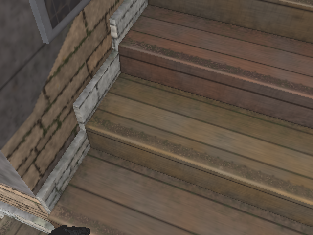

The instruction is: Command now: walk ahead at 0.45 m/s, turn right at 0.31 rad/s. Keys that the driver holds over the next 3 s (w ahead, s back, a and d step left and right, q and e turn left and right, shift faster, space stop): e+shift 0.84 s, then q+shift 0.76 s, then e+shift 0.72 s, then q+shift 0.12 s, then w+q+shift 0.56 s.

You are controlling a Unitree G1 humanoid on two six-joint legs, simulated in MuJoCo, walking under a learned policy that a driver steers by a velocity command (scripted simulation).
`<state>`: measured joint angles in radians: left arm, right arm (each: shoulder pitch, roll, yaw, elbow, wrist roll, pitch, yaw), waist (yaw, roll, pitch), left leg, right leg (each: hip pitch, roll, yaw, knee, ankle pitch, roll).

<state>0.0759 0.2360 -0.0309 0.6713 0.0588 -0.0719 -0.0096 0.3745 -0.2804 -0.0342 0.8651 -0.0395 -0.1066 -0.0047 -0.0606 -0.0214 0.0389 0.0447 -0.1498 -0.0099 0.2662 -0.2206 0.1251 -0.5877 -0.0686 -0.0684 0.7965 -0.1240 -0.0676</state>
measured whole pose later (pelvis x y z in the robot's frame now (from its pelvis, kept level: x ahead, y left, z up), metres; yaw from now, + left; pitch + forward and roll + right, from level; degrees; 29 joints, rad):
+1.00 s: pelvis +0.41 -0.07 +0.13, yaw -45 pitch +2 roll +0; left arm 0.14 0.23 0.01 0.68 0.03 -0.06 -0.06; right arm 0.22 -0.27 -0.05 0.82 -0.04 -0.06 0.04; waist 0.00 0.00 -0.03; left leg -0.17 0.17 0.27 0.80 -0.49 -0.04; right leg -0.40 -0.01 -0.03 0.63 -0.21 -0.03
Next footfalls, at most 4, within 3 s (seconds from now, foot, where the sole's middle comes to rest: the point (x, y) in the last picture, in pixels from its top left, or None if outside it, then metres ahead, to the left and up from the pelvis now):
0.06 right None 0.14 -0.10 -0.78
0.38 left None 0.41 0.08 -0.63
0.96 right None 0.38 -0.21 -0.63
1.28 left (147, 208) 0.51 0.02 -0.63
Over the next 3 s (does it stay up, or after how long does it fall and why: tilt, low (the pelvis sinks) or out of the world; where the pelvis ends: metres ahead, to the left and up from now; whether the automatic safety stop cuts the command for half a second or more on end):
stays up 0.59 -0.14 0.15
